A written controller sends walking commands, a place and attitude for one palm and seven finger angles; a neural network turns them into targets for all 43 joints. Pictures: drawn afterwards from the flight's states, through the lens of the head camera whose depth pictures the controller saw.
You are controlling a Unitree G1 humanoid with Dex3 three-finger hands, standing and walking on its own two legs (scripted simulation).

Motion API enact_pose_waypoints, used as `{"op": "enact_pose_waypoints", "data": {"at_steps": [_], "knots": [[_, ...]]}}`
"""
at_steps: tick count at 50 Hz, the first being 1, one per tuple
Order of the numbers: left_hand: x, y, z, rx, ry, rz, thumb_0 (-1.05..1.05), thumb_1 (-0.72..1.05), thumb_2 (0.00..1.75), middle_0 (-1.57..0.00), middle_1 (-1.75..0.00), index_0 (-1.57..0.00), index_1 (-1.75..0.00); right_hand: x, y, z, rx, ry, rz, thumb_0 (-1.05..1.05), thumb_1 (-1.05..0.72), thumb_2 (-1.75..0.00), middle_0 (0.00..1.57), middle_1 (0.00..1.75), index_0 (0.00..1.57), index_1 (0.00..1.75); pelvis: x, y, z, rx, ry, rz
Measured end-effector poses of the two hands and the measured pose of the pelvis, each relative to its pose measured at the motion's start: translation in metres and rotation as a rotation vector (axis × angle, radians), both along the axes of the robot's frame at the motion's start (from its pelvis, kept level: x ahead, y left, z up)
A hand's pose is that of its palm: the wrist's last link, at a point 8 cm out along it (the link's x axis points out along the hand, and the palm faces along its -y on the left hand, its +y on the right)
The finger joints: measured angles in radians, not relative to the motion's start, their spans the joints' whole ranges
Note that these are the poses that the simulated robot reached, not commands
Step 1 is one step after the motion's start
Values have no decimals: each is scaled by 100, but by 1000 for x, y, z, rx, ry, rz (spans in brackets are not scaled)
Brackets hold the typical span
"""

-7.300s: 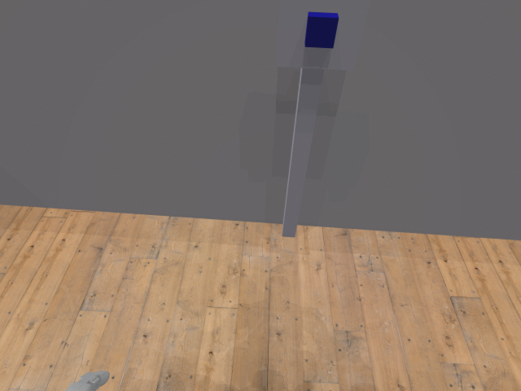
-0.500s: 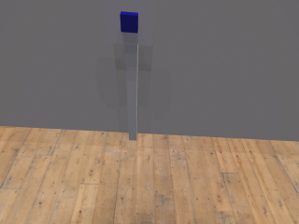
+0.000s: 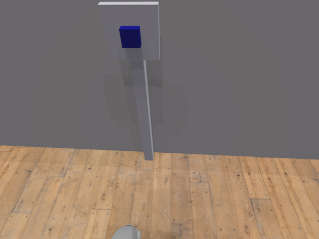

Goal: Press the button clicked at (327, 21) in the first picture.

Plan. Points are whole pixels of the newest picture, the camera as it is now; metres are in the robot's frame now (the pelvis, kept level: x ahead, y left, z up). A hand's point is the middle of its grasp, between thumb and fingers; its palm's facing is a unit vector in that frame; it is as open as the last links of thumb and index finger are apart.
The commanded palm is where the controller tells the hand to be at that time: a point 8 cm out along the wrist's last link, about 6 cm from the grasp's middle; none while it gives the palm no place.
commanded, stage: take the last steps up to it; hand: left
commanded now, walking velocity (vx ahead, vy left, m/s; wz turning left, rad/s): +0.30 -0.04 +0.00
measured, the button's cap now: (130, 36) +0.74 +0.14 +0.17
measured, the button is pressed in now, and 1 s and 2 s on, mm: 0 0 0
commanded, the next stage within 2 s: come to a stop and stand still in 0.46 s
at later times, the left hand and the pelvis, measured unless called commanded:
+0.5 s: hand (95, 207) +0.25 +0.23 -0.17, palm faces +0.03 -0.98 -0.18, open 7.4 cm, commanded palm none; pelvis +0.19 +0.05 +0.00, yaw -2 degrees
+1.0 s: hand (109, 181) +0.34 +0.20 -0.17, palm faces +0.02 -0.97 -0.26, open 7.3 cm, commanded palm none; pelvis +0.24 +0.02 -0.01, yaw +0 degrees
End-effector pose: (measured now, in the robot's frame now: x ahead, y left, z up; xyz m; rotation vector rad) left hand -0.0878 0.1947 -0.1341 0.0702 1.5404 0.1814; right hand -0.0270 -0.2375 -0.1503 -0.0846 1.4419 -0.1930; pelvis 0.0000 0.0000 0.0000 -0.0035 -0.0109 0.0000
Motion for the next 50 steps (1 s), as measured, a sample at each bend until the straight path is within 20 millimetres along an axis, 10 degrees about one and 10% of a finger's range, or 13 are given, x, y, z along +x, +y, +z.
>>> {"op": "enact_pose_waypoints", "data": {"at_steps": [8,13,23,33,41,50], "knots": [[10,2,-10,-66,150,84,0,91,90,-20,-30,-20,-30,149,36,-5,-11,-149,118,1,-92,-89,19,30,20,30,64,28,-15,-12,25,10],[60,31,-27,-83,173,53,1,90,90,-20,-30,-21,-30,226,64,-3,-37,-304,127,0,-92,-89,19,30,20,30,106,50,-25,-3,8,-20],[290,89,-15,27,-247,-82,0,91,90,-19,-30,-20,-30,238,54,19,-83,-248,31,-3,-95,-89,20,30,21,30,174,52,-2,9,-5,-34],[437,52,-3,66,-378,-206,0,91,90,-19,-30,-20,-30,212,43,-11,18,24,-61,0,-91,-89,20,30,20,30,243,16,-13,34,1,-36],[450,15,-4,69,-352,-177,0,91,90,-20,-30,-20,-30,244,18,-20,30,94,-50,0,-91,-89,19,30,20,30,261,-1,-13,31,0,-9],[416,57,-3,116,-332,-123,-1,92,90,-20,-30,-21,-30,315,6,-9,-42,-112,48,0,-91,-89,19,30,20,30,238,18,-12,25,5,-2]]}}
